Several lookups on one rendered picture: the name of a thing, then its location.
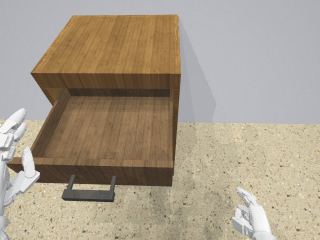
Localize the right robot hand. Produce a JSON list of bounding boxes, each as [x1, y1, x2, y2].
[[232, 187, 272, 239]]

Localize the cabinet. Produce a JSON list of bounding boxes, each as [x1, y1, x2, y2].
[[30, 14, 181, 176]]

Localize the left robot hand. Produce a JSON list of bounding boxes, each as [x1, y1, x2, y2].
[[0, 108, 40, 216]]

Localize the drawer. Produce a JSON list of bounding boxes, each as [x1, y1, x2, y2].
[[6, 88, 173, 187]]

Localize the left robot forearm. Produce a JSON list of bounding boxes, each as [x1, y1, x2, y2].
[[0, 216, 10, 240]]

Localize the handle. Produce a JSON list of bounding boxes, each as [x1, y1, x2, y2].
[[61, 174, 117, 202]]

